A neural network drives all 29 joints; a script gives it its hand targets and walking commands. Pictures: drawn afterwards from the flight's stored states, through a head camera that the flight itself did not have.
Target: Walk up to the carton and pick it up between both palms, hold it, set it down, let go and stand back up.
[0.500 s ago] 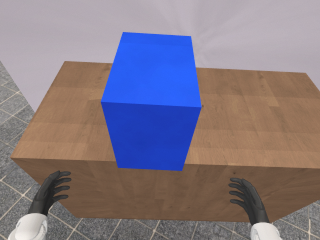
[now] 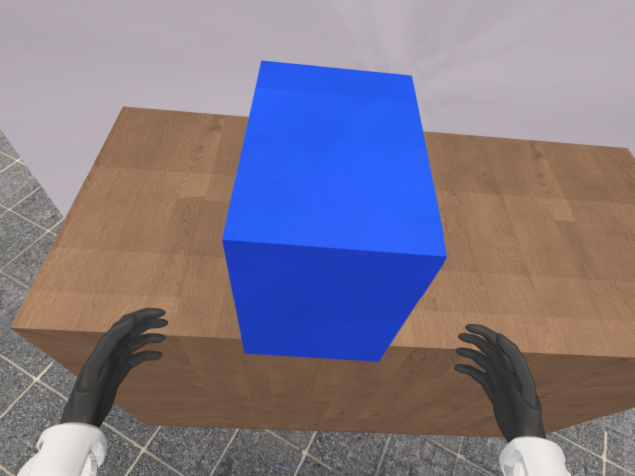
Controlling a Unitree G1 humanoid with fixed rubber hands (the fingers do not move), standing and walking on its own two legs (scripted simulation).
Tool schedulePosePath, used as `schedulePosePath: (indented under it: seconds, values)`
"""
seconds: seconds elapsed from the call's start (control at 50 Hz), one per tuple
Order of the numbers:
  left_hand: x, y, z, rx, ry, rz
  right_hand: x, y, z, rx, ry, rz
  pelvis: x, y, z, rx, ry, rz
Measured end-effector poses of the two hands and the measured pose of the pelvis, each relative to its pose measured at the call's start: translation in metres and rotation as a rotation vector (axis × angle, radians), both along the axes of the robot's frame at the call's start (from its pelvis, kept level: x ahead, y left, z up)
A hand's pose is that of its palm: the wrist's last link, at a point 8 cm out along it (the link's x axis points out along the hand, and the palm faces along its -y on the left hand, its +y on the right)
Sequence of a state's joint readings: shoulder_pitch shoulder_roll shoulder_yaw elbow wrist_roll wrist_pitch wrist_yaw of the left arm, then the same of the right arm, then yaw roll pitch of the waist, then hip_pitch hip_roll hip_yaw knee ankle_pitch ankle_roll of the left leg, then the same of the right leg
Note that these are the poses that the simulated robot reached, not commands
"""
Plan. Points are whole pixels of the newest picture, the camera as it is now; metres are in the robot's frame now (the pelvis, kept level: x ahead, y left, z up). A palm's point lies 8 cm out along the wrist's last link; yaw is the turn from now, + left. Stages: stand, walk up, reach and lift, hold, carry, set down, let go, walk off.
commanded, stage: reach and lift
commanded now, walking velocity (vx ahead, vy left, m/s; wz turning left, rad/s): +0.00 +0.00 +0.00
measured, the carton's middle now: (324, 221) +0.43 +0.00 +0.06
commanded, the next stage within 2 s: none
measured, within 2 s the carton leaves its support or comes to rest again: neither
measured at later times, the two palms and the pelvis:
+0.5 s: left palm (129, 324) +0.27 +0.20 +0.08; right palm (508, 365) +0.24 -0.19 +0.06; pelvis +0.01 -0.01 +0.00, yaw +0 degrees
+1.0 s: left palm (117, 240) +0.33 +0.21 +0.14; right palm (500, 275) +0.32 -0.18 +0.12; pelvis +0.00 +0.00 +0.00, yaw +0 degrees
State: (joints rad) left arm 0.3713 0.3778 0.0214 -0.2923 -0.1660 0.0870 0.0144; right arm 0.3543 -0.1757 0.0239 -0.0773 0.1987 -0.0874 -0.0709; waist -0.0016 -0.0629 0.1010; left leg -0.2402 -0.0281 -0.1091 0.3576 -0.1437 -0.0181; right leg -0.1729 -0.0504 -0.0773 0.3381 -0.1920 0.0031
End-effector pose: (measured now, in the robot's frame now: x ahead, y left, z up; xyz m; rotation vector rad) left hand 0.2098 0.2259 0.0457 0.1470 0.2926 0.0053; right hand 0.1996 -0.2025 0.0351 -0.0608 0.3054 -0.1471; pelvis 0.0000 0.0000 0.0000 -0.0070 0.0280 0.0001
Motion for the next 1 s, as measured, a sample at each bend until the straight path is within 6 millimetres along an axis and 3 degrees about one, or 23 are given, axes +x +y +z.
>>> schedulePosePath:
  seconds: [0.18,0.36,0.6,0.86,1.0]
  values:
    - [0.005,-0.012,0.008,-0.026,0.015,-0.009,0.006,0.002,0.007,0.031,-0.002,0.012,0.002,-0.002,0.000,0.002,0.003,0.000]
    - [0.037,-0.020,0.029,-0.021,-0.012,-0.019,0.017,0.005,0.016,0.067,0.004,0.016,0.005,-0.004,0.000,0.005,0.007,0.000]
    - [0.067,-0.028,0.046,-0.009,-0.001,-0.032,0.057,0.013,0.038,0.111,-0.062,0.028,0.008,-0.006,0.001,0.007,0.011,0.000]
    - [0.103,-0.019,0.081,-0.004,-0.042,0.004,0.099,0.023,0.074,0.094,-0.131,0.059,0.003,-0.004,0.000,0.004,0.000,0.000]
    - [0.120,-0.015,0.094,-0.015,-0.040,0.022,0.119,0.021,0.083,0.085,-0.120,0.055,-0.001,-0.002,0.000,0.001,-0.009,0.000]
